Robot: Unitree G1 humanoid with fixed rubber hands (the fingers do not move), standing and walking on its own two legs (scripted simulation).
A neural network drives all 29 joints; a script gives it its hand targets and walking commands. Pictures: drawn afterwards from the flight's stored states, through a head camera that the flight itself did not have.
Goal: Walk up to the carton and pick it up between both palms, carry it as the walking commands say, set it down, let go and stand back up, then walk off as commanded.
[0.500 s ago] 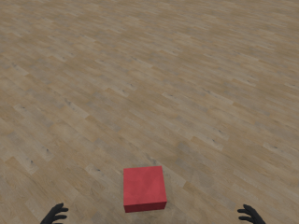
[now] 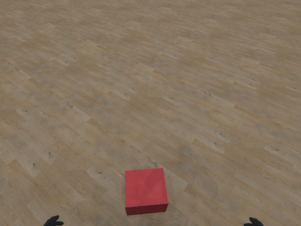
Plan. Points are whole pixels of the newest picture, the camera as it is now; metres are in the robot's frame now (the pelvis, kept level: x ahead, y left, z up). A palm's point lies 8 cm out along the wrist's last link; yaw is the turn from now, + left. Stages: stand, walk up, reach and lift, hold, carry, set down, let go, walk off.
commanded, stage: stand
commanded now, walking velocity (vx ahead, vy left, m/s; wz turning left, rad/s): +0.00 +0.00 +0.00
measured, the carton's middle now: (145, 191) +0.45 +0.03 -0.69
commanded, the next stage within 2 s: walk off in 0.82 s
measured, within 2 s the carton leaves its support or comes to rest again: neither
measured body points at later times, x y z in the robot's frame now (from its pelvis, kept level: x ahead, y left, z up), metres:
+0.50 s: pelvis -0.01 +0.00 +0.00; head -0.02 +0.01 +0.45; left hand +0.09 +0.31 -0.12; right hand +0.09 -0.31 -0.11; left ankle -0.02 +0.11 -0.74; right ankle -0.02 -0.12 -0.74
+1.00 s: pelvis -0.01 +0.00 +0.00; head -0.02 +0.01 +0.45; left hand +0.08 +0.32 -0.12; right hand +0.09 -0.31 -0.11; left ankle -0.02 +0.11 -0.74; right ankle -0.02 -0.13 -0.74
